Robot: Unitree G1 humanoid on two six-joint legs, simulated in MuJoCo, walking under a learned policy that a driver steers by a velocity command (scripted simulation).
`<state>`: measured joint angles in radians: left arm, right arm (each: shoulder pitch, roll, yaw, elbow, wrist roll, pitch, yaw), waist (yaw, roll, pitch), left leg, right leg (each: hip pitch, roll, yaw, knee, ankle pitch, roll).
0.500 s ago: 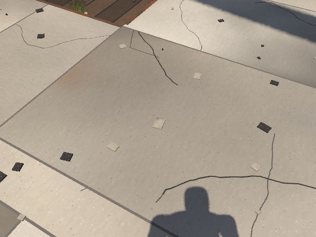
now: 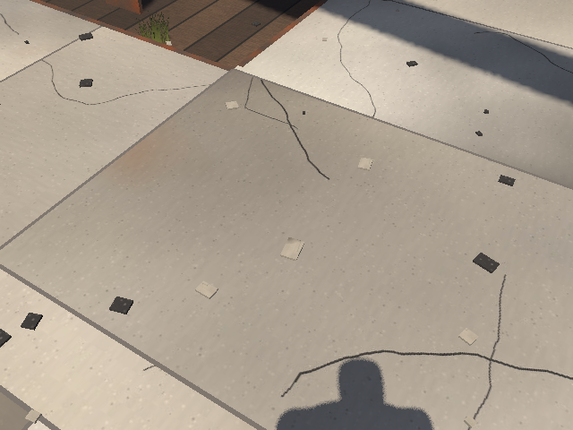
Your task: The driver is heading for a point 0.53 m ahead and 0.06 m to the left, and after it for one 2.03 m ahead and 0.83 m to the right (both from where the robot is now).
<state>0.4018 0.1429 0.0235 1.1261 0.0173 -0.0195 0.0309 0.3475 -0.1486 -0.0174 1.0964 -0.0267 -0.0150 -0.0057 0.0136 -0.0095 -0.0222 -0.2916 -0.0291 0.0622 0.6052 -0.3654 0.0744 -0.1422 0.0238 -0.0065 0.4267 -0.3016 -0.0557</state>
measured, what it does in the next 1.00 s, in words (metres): walks ahead: right foot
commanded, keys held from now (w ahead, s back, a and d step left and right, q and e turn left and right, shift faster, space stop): w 0.44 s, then no key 0.24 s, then e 0.32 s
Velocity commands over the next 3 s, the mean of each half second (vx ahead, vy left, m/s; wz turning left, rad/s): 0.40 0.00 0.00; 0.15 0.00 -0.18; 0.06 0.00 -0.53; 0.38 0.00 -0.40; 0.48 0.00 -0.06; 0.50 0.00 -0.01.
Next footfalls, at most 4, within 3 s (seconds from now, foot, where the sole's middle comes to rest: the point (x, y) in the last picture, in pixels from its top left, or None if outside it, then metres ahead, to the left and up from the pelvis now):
0.58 right None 0.42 -0.05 -0.78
1.12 left None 0.39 0.13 -0.78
1.64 right None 0.32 -0.09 -0.78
2.12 left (370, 370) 0.71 -0.18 -0.78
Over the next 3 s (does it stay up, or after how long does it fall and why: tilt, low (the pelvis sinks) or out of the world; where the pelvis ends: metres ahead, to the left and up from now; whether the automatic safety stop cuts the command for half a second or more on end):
stays up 0.89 -0.47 0.00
